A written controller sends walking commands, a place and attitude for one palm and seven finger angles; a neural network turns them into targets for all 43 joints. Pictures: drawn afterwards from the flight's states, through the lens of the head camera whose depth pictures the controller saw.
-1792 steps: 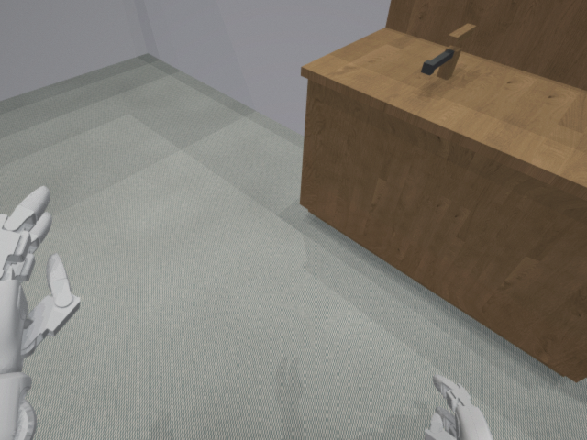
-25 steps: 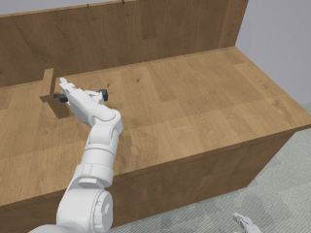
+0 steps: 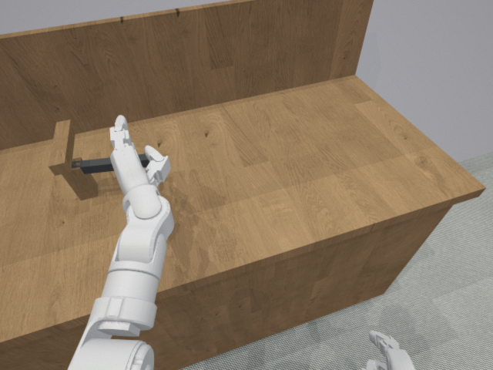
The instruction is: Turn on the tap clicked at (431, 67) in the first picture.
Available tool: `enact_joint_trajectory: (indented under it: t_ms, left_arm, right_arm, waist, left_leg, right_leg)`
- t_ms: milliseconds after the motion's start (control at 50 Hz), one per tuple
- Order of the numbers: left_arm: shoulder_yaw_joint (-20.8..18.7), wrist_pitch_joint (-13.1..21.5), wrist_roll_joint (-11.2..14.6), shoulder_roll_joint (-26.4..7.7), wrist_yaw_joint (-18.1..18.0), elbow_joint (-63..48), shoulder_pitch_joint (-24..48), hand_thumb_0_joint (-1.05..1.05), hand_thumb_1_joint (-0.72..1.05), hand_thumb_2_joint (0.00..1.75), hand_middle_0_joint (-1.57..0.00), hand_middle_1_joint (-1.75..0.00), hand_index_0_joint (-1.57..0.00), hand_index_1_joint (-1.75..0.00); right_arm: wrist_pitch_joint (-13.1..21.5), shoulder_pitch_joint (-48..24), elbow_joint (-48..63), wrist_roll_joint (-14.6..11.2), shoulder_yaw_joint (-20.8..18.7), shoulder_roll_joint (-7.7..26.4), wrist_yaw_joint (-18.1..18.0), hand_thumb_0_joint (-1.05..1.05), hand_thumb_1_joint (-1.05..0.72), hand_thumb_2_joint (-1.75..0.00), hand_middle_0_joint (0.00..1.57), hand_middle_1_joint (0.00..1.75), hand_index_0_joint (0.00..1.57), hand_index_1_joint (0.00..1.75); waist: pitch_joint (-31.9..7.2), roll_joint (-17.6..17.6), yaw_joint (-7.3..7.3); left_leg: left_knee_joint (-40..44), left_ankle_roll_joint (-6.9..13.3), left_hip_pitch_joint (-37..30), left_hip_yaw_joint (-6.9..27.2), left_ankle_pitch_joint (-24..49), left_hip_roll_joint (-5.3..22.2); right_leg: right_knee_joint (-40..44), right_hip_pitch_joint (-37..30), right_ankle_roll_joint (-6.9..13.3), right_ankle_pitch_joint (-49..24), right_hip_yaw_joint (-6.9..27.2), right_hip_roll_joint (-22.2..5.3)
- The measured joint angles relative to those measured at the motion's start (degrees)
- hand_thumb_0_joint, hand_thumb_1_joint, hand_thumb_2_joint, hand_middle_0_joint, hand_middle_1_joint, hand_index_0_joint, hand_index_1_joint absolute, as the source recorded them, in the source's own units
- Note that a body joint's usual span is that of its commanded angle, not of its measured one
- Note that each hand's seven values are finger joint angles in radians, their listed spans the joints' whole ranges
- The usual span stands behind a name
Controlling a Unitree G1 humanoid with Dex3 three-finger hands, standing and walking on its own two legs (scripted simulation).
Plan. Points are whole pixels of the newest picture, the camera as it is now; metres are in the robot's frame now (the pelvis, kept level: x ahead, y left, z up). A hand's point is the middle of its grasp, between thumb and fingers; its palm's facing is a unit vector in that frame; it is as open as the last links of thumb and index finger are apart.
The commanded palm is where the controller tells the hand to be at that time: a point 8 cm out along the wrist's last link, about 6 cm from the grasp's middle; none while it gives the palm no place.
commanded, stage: draw the hand back beside the body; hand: left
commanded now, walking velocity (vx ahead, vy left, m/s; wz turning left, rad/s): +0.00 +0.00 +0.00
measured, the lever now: (151, 159) +0.50 +0.22 +0.05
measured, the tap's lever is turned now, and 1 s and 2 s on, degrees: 79 79 79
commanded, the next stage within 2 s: step back with the hand held close in 1.30 s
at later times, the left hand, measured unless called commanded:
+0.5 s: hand (104, 221) +0.28 +0.20 +0.15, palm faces +0.23 -0.95 -0.23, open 7.6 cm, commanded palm +0.24 +0.26 +0.16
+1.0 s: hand (10, 259) +0.22 +0.29 +0.17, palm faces +0.40 -0.85 -0.33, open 7.4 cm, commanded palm +0.16 +0.33 +0.18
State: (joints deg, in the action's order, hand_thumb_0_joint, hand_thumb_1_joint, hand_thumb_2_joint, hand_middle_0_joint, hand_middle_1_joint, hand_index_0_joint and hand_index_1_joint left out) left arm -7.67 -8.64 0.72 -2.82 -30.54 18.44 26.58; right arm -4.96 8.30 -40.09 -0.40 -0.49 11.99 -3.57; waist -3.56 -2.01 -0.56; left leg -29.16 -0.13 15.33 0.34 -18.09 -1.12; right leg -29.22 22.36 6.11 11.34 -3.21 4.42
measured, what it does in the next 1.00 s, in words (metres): stands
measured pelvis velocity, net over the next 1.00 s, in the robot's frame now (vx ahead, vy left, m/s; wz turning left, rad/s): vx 0.01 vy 0.04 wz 0.03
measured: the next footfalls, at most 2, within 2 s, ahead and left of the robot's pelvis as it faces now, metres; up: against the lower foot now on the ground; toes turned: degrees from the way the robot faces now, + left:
none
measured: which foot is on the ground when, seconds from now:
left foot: down 0.00-1.00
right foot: down 0.00-1.00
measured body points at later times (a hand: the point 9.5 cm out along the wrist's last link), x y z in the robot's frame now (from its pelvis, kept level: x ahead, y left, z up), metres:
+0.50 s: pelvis -0.01 +0.02 +0.01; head -0.01 +0.00 +0.46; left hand +0.26 +0.25 +0.16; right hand +0.20 -0.18 -0.07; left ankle -0.04 +0.13 -0.73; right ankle +0.04 -0.04 -0.73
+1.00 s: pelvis +0.01 +0.04 +0.01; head +0.00 +0.03 +0.46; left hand +0.19 +0.33 +0.19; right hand +0.22 -0.16 -0.07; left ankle -0.04 +0.13 -0.73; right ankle +0.04 -0.04 -0.73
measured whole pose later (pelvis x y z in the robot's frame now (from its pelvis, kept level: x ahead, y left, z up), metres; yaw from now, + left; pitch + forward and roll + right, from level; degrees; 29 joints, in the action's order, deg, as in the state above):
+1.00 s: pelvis +0.01 +0.04 +0.01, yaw +2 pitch -5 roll -1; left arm -13.7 5.3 4.6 -19.7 -6.0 -21.8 -21.4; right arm 2.9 8.4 -36.8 -0.4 1.7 12.9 -1.5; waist 2.9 -2.9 4.2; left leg -19.7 2.8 -0.2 1.7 -15.2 -3.0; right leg -18.5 5.5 2.9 8.6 -3.6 2.6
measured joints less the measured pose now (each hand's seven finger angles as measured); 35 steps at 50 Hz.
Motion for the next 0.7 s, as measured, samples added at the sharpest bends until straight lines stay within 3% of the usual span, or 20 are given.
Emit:
enact_joint_trajectory:
  t_ms: [60,120,220,320,400,520,700]
  left_arm:
    - [0.13,0.39,2.38,-2.09,4.82,-5.73,-6.89,0.02,0.90,0.90,-0.16,-0.17,-0.16,-0.16]
    - [0.22,2.61,3.57,-7.41,12.35,-8.08,-13.89,0.02,0.90,0.90,-0.17,-0.18,-0.17,-0.17]
    - [1.70,7.39,3.97,-13.31,18.80,-13.15,-20.96,0.02,0.90,0.90,-0.17,-0.19,-0.17,-0.18]
    - [4.48,11.54,3.63,-13.42,21.09,-15.28,-21.56,0.02,0.90,0.90,-0.17,-0.20,-0.17,-0.20]
    - [5.44,12.88,3.46,-12.47,22.49,-17.07,-23.20,0.02,0.90,0.90,-0.18,-0.22,-0.18,-0.21]
    - [3.78,13.40,3.66,-12.80,24.43,-22.67,-29.04,0.02,0.89,0.90,-0.19,-0.23,-0.19,-0.23]
    - [-0.24,13.13,3.83,-14.35,25.04,-31.36,-37.15,0.02,0.89,0.90,-0.20,-0.26,-0.20,-0.26]
  right_arm:
    - [-0.60,0.21,1.22,-1.15,0.25,0.60,-0.62,0.01,-0.91,-0.90,0.20,0.30,0.20,0.30]
    - [-0.09,0.44,1.95,-2.00,0.46,1.05,0.11,0.01,-0.91,-0.90,0.20,0.30,0.20,0.30]
    - [3.35,1.62,2.49,-2.25,0.28,2.43,0.56,0.01,-0.91,-0.90,0.20,0.30,0.20,0.30]
    - [5.12,0.46,1.35,-2.13,0.89,2.78,0.73,0.01,-0.91,-0.90,0.20,0.30,0.20,0.30]
    - [5.39,-1.70,1.81,-1.75,2.06,1.58,1.13,0.01,-0.91,-0.90,0.20,0.30,0.20,0.30]
    - [5.46,-2.73,4.13,-0.97,3.62,-0.64,1.71,0.01,-0.91,-0.90,0.20,0.30,0.20,0.30]
    - [5.61,-1.25,4.25,-0.40,3.57,-0.12,2.07,0.01,-0.90,-0.90,0.21,0.30,0.20,0.30]
  waist:
    - [1.16,-0.15,-0.41]
    - [2.73,-0.17,-0.87]
    - [5.62,-1.39,1.06]
    - [7.03,-1.85,3.23]
    - [7.30,-1.63,3.20]
    - [7.06,-1.19,2.85]
    - [7.08,-1.16,4.35]
  left_leg:
    - [1.28,-0.01,-2.95,-0.60,0.18,0.43]
    - [3.29,-0.03,-6.58,-0.71,0.87,0.54]
    - [5.35,0.25,-10.47,0.23,1.98,0.60]
    - [7.12,0.83,-12.01,1.48,3.48,-0.12]
    - [8.75,1.24,-13.09,1.35,4.38,-0.71]
    - [10.66,1.69,-14.96,0.53,4.79,-0.99]
    - [10.85,2.34,-15.77,1.00,4.29,-1.41]
  right_leg:
    - [1.43,-2.84,-0.04,-0.51,0.64,0.52]
    - [3.12,-6.31,-0.20,-1.02,0.87,0.69]
    - [6.92,-11.35,-0.34,-2.63,0.14,0.68]
    - [9.80,-13.85,-0.90,-4.14,-0.92,-0.11]
    - [10.60,-14.53,-1.20,-4.67,-0.70,-0.68]
    - [11.32,-15.68,-1.63,-4.72,0.23,-0.86]
    - [11.88,-16.84,-2.37,-4.20,-0.10,-1.30]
